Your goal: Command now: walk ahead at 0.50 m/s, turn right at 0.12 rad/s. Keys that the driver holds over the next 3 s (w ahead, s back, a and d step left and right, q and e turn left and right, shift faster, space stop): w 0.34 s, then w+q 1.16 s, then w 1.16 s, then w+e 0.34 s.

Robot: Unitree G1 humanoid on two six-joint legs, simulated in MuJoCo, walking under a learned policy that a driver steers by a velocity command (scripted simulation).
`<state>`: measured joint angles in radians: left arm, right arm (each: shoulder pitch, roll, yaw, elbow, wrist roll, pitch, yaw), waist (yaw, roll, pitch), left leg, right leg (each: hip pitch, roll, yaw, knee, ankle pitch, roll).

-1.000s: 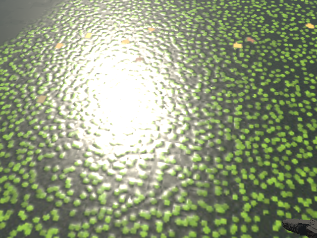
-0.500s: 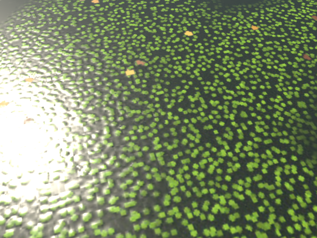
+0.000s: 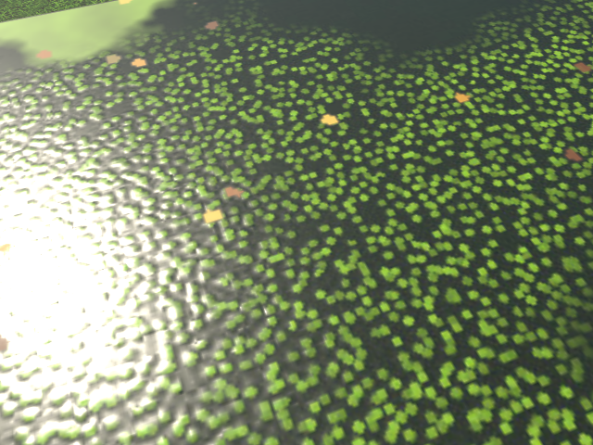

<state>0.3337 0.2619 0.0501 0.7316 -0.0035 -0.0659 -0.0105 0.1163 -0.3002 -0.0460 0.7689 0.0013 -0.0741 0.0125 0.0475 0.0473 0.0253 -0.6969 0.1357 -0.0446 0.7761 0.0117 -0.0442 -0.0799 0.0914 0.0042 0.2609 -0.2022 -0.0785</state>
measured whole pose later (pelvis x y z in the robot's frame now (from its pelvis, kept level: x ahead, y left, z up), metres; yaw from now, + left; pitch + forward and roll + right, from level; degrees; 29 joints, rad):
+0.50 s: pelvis +0.29 +0.07 +0.00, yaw +2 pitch +2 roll +1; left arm 0.15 0.29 0.05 0.71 0.00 -0.07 0.01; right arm 0.34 -0.26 -0.04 0.85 0.01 -0.08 0.02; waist -0.06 -0.04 0.02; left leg -0.14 -0.07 0.01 0.28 -0.17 0.06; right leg -0.65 -0.11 0.06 0.82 -0.11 0.02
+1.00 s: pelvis +0.55 +0.04 +0.00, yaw +18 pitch +1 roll -2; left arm 0.31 0.27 0.07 0.84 0.01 -0.09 0.00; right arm 0.18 -0.32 -0.08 0.71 0.02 -0.02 0.01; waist 0.06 0.05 0.02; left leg -0.69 0.11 -0.05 0.94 -0.13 -0.01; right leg -0.07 0.01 -0.15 0.27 -0.21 -0.02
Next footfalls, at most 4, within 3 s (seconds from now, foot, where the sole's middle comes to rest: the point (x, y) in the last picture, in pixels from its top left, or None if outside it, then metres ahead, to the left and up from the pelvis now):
0.20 left None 0.31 0.15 -0.78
0.70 right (368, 403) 0.58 -0.08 -0.78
1.20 left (229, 329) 0.76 0.27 -0.78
1.70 right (248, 223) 1.11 0.26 -0.78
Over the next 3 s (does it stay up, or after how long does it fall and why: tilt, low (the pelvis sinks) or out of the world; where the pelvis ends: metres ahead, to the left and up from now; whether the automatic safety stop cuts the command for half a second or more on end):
stays up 1.45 0.68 0.00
